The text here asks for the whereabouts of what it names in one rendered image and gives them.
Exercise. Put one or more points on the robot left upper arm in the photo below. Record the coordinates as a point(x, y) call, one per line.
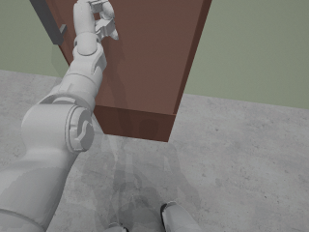
point(31, 189)

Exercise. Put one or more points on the robot left shin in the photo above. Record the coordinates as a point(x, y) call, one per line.
point(114, 224)

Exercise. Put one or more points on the cupboard door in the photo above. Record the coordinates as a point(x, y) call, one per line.
point(145, 66)

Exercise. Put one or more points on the robot left hand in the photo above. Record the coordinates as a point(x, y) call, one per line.
point(84, 20)

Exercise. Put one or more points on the handle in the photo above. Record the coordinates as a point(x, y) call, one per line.
point(44, 13)

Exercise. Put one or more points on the robot right shin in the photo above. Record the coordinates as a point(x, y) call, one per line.
point(171, 203)

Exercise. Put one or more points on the left robot forearm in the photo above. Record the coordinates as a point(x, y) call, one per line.
point(82, 81)

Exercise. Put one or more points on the robot shin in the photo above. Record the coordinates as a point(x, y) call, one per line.
point(114, 224)
point(171, 203)

